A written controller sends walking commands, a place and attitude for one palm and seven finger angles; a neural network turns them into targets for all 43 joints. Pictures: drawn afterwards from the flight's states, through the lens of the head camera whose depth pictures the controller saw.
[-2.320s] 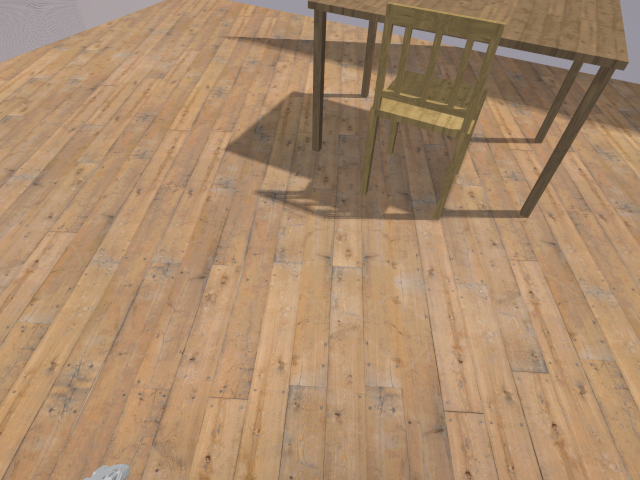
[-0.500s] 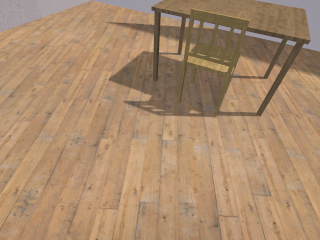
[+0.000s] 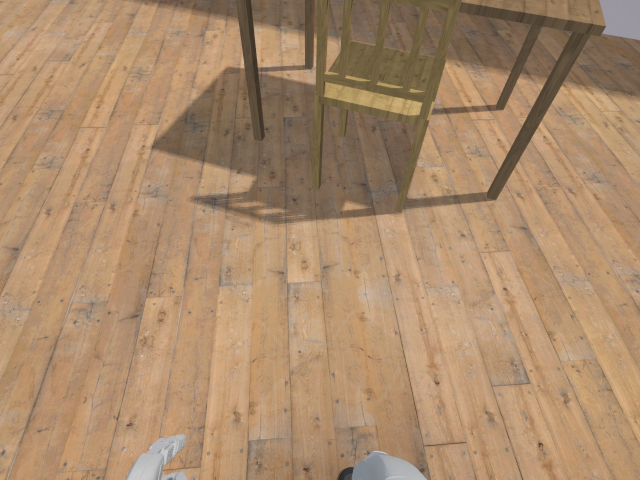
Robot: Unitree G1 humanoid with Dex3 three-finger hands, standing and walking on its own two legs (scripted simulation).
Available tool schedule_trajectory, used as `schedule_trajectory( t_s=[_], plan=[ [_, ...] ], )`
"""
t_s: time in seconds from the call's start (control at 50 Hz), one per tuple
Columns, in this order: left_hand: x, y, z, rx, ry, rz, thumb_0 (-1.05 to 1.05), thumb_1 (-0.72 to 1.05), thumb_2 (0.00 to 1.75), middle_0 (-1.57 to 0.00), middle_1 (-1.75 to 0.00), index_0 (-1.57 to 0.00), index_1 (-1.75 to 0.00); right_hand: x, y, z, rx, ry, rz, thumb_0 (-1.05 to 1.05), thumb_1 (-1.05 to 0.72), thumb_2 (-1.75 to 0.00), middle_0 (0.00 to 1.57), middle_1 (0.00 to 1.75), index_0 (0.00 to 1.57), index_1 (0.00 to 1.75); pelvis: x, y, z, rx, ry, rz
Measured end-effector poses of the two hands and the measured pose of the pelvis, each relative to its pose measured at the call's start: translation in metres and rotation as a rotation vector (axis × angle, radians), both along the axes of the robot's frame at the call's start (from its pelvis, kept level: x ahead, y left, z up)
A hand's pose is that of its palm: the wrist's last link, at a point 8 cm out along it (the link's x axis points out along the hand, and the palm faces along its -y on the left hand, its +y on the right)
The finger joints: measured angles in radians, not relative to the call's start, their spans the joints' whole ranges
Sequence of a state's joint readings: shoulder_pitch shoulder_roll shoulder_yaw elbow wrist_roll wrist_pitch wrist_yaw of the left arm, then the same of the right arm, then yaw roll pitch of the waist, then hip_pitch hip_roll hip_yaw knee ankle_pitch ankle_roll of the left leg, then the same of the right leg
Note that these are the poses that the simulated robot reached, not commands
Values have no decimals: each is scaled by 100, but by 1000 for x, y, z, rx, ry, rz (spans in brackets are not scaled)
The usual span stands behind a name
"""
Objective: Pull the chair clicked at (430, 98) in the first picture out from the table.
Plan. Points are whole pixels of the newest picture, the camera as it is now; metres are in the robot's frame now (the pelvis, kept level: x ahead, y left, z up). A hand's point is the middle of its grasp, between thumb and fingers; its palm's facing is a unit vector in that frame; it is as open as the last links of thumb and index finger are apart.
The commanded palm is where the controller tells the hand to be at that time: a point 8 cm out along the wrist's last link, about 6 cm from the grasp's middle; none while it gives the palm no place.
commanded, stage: walk to a spot facing it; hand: left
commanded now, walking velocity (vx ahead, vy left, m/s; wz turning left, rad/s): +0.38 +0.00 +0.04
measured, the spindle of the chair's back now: (379, 44) +1.24 -0.17 -0.08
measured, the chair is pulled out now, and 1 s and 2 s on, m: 0.00 0.00 0.00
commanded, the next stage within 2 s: turn to face it in 0.80 s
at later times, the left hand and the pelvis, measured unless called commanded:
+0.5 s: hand (158, 452) +0.18 +0.23 -0.16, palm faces +0.05 -0.99 -0.13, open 7.4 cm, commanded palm none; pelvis +0.22 +0.06 +0.03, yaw +0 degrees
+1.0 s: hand (247, 237) +0.55 +0.15 -0.14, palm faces -0.12 -0.97 -0.21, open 7.4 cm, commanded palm none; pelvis +0.44 -0.02 +0.02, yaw -8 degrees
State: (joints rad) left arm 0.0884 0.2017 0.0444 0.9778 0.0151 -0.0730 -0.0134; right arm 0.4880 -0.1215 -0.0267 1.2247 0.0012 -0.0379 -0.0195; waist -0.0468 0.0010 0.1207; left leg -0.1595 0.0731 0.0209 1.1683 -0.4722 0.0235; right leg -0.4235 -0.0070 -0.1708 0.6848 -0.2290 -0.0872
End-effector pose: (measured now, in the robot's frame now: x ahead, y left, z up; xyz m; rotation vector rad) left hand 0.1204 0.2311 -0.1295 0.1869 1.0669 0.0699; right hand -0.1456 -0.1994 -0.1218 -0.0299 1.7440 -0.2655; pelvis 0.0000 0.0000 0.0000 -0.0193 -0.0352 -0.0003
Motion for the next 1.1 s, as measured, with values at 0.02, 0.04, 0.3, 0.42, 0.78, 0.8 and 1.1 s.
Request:
schedule_trajectory(
  t_s=[0.02,0.04,0.3,0.42,0.78,0.8,1.1],
  plan=[
    [2,-1,2,-1,10,11,0,91,90,-20,-30,-20,-30,26,-7,-2,-10,-52,16,1,-90,-90,20,30,20,30,8,-1,4,-1,-3,3],
    [3,-2,4,-2,24,20,0,91,90,-20,-30,-20,-30,55,-13,-2,-20,-109,35,1,-90,-90,20,30,20,30,16,-2,7,-1,-4,6],
    [-7,24,1,-33,251,159,0,93,90,-20,-30,-20,-30,361,-11,28,-68,-605,250,1,-92,-90,20,30,19,30,127,21,24,-30,26,25],
    [7,41,-13,-72,384,185,1,92,90,-20,-30,-20,-30,425,21,26,-81,-640,288,0,-91,-90,20,30,19,30,183,49,16,-16,21,10],
    [307,26,12,-12,189,-31,1,91,90,-20,-30,-19,-30,379,32,12,-23,-172,-27,0,-91,-90,20,30,20,30,345,33,24,29,30,-92],
    [328,19,11,-4,175,-52,1,91,90,-20,-30,-19,-30,380,32,8,-10,-149,-47,0,-91,-90,20,30,20,30,356,28,21,31,30,-99],
    [438,-28,27,66,150,-72,0,94,90,-21,-30,-20,-30,601,-47,-1,-61,-421,-26,1,-92,-90,20,30,19,30,466,-21,27,28,30,-164]
  ],
)
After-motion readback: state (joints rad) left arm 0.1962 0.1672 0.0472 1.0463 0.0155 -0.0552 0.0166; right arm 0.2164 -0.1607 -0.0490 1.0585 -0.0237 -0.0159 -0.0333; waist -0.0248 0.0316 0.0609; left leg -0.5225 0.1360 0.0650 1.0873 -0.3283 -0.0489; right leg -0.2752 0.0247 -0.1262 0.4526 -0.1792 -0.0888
